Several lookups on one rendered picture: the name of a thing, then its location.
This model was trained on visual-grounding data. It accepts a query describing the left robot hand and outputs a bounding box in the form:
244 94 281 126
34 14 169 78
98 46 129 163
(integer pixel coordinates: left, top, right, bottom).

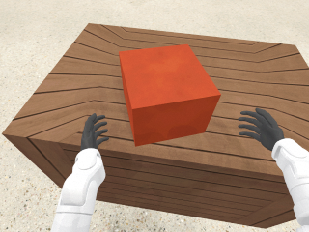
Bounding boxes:
80 113 109 151

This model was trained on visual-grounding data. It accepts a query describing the pedestal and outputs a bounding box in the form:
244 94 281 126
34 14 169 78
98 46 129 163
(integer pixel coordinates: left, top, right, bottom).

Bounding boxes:
2 23 309 229

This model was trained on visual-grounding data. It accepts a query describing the left robot forearm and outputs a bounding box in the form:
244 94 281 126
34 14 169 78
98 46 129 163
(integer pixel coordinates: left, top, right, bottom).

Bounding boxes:
50 148 106 232

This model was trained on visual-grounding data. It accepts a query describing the right robot forearm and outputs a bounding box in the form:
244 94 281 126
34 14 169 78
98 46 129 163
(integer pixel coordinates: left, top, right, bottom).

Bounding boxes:
271 138 309 226

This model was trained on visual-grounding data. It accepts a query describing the carton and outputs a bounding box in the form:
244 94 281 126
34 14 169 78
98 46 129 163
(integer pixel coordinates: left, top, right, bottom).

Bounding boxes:
119 44 221 147

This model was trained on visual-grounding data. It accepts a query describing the right robot hand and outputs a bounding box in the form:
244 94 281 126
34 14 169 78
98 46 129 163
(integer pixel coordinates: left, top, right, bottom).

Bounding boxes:
238 107 285 151

